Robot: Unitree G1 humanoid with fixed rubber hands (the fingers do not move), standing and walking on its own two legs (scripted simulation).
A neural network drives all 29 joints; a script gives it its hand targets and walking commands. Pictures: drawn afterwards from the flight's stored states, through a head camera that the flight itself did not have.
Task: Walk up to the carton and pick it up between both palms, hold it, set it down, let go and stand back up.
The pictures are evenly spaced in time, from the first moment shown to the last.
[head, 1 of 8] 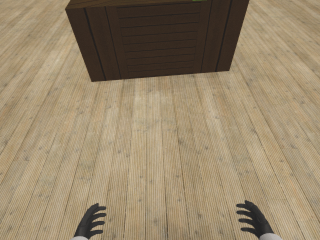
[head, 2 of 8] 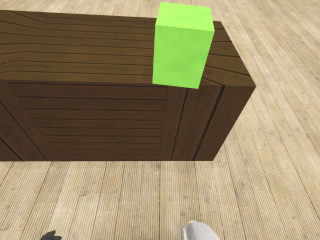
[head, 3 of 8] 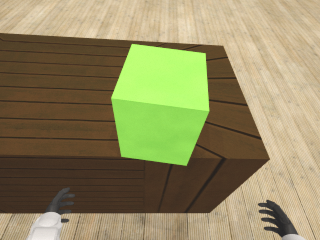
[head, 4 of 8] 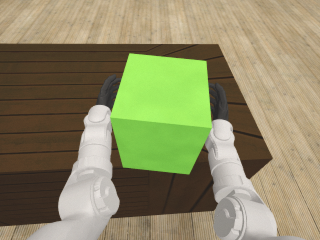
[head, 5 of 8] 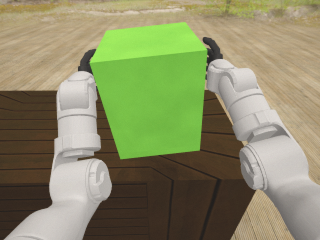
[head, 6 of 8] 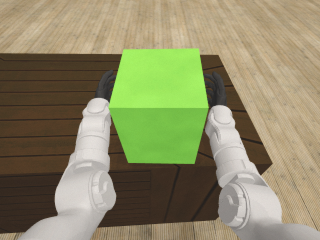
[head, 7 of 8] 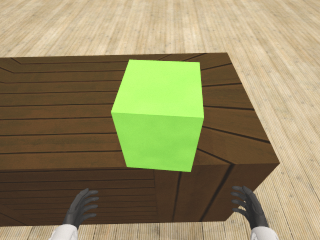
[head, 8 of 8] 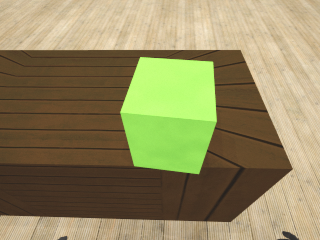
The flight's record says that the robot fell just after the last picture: no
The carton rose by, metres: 0.23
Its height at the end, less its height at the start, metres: +0.00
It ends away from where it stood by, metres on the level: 0.01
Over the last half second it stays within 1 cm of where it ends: yes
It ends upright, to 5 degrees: yes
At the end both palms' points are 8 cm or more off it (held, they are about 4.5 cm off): yes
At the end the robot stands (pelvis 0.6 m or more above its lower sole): yes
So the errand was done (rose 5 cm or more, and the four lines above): yes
